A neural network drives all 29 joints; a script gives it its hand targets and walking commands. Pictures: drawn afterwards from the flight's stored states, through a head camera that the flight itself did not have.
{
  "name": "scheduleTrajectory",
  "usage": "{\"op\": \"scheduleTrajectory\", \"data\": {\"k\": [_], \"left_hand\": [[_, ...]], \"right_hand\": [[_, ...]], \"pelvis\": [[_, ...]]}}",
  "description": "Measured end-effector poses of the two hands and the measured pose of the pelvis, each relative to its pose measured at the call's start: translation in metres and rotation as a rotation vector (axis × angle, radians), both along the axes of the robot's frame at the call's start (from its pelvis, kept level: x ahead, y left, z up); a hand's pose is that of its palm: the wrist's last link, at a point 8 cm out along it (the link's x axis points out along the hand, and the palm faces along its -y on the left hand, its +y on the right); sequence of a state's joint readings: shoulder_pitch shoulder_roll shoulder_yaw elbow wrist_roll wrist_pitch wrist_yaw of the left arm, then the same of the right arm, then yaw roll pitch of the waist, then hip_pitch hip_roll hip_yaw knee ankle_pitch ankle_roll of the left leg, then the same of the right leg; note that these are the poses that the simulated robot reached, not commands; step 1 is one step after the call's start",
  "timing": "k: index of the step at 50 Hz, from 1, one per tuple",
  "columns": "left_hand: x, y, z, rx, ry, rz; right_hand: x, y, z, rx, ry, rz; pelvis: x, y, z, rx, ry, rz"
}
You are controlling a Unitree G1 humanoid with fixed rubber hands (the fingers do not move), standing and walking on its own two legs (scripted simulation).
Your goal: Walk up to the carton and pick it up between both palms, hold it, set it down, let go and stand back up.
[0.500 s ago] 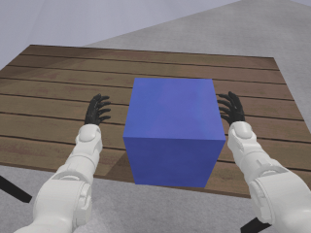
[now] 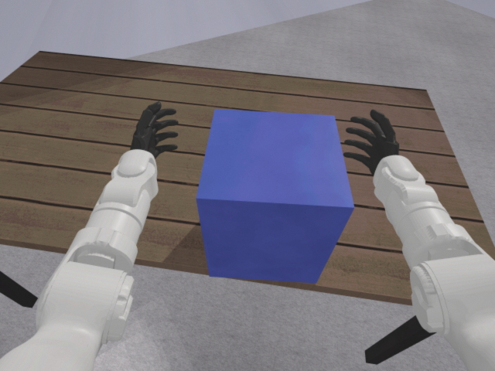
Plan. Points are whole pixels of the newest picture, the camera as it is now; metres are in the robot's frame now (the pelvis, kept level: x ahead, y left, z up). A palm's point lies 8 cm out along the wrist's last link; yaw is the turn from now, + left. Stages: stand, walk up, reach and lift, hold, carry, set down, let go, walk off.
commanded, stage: set down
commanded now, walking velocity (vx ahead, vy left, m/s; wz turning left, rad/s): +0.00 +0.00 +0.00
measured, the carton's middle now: (268, 200) +0.43 +0.00 +0.03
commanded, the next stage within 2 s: none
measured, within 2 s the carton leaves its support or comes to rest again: neither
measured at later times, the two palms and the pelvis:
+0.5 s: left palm (121, 124) +0.43 +0.22 +0.19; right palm (404, 131) +0.44 -0.20 +0.19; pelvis +0.03 +0.00 +0.01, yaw +0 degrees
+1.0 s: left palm (110, 179) +0.37 +0.23 +0.15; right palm (410, 188) +0.37 -0.20 +0.14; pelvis +0.01 -0.01 +0.01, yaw +0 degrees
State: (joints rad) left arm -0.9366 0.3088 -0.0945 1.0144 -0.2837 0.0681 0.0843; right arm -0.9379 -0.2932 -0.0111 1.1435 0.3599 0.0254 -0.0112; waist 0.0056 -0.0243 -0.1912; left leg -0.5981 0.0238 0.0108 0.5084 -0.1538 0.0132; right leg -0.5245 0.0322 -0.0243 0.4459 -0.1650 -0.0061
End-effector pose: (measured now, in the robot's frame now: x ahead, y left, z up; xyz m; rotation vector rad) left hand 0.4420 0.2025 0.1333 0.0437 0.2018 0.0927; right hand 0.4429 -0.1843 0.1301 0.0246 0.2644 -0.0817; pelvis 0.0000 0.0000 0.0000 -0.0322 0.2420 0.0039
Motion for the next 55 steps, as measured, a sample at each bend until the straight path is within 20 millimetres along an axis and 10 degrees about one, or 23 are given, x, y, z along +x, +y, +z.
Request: {"op": "scheduleTrajectory", "data": {"k": [11,31,43,55], "left_hand": [[-0.001,0.033,0.068,0.012,0.013,0.070],[-0.014,0.035,0.079,-0.022,-0.007,0.046],[-0.057,0.025,0.004,-0.020,0.114,0.019],[-0.082,0.041,0.011,-0.021,0.039,0.068]], "right_hand": [[0.000,-0.023,0.049,-0.016,-0.025,-0.060],[-0.013,-0.028,0.058,0.009,-0.044,-0.034],[-0.060,-0.016,-0.001,0.046,-0.003,-0.008],[-0.079,-0.017,-0.004,0.002,-0.014,-0.013]], "pelvis": [[0.020,0.001,0.012,0.005,-0.136,-0.003],[0.027,-0.007,0.016,0.017,-0.238,-0.004],[0.023,-0.006,0.015,0.019,-0.257,0.001],[0.011,-0.007,0.015,0.025,-0.278,-0.009]]}}
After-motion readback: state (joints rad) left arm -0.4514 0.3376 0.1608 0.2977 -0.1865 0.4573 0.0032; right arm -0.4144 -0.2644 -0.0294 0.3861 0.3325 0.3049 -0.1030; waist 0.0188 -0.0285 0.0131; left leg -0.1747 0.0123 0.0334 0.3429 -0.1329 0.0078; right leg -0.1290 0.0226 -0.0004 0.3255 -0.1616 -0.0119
